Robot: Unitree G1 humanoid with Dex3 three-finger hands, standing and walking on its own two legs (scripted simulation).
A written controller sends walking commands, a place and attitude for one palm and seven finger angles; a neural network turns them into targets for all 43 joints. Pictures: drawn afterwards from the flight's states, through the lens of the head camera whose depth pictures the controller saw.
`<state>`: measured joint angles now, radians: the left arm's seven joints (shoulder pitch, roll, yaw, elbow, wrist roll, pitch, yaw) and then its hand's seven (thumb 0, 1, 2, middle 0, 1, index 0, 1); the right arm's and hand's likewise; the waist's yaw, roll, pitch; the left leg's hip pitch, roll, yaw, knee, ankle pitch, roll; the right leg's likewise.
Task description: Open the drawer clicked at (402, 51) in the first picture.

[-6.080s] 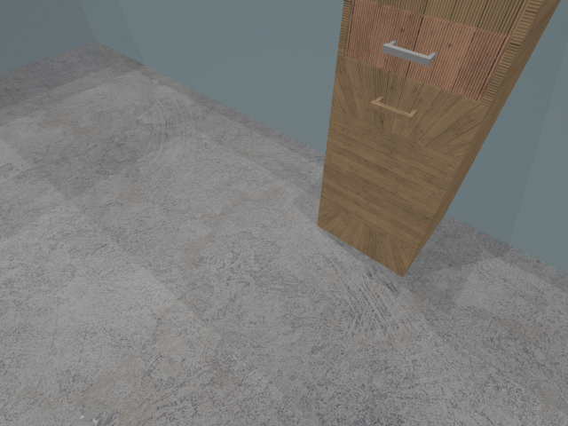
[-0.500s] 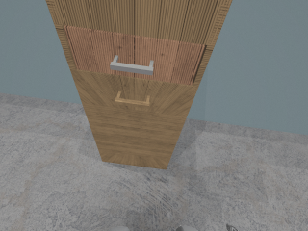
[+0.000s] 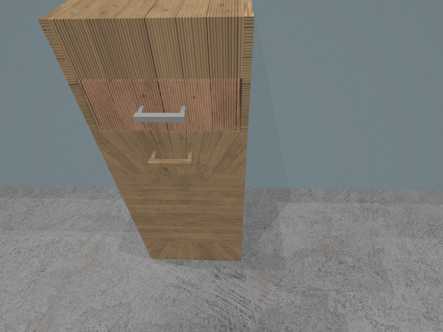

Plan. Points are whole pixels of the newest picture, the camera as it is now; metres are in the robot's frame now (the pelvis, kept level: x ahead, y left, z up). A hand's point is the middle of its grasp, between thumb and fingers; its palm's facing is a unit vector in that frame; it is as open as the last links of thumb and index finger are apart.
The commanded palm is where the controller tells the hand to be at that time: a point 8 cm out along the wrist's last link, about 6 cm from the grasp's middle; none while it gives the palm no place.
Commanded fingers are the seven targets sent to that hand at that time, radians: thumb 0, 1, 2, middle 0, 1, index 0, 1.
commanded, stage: come to a stop and stand still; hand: left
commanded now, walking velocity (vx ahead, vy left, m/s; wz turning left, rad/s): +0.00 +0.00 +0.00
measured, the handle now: (161, 113) +0.59 +0.18 +0.10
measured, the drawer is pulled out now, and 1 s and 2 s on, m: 0.00 0.00 0.00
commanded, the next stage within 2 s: look again from close up in 0.28 s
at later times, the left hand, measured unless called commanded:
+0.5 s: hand out of the picture -0.03 +0.14 -0.18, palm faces +0.07 -0.98 -0.16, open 7.4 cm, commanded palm none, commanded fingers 0.00 0.90 0.90 -0.20 -0.30 -0.20 -0.30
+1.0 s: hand out of the picture +0.01 +0.20 -0.18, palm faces +0.03 -0.98 -0.21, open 7.4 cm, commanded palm none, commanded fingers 0.00 0.90 0.90 -0.20 -0.30 -0.20 -0.30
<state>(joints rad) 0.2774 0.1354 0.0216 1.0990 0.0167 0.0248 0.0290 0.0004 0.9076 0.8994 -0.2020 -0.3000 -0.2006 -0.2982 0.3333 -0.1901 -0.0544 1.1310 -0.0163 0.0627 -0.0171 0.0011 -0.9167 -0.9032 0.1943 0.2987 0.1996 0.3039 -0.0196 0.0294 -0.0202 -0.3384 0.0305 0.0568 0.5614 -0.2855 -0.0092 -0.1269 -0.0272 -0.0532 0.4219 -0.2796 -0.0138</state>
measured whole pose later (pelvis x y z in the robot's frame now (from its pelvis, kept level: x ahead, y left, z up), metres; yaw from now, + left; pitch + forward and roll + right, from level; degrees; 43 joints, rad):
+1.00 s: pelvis +0.00 +0.02 -0.01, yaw +0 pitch -1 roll +0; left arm 0.28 0.18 0.00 1.07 0.02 -0.01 0.03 0.00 0.91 0.90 -0.20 -0.30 -0.20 -0.30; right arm 0.26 -0.17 0.01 1.08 -0.01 -0.01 -0.02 0.01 -0.92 -0.90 0.20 0.30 0.20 0.30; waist 0.01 0.00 0.02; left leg -0.22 0.01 0.07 0.50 -0.26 0.01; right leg -0.18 -0.05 -0.05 0.50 -0.31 0.02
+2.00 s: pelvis +0.08 -0.02 -0.01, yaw +2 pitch +1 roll +2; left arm 0.16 0.17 0.04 0.94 0.04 0.00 0.03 0.00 0.91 0.90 -0.20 -0.30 -0.20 -0.30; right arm 0.17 -0.19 -0.06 0.99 -0.01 0.04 -0.01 0.00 -0.92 -0.90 0.19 0.30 0.20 0.30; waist 0.02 -0.02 0.07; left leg -0.38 0.00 0.05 0.89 -0.48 -0.03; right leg -0.39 -0.08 -0.10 0.57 -0.20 -0.03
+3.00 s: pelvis +0.04 -0.03 +0.00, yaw +2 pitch -1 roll +1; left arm 0.33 0.10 0.00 1.13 0.01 -0.02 0.03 0.00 0.91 0.90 -0.20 -0.30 -0.20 -0.30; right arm 0.33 -0.10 0.00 1.15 -0.01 0.00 -0.03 0.00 -0.91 -0.90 0.19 0.30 0.20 0.30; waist 0.01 0.00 0.02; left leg -0.21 0.03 0.05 0.42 -0.19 -0.02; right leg -0.18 0.02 -0.06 0.46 -0.26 -0.05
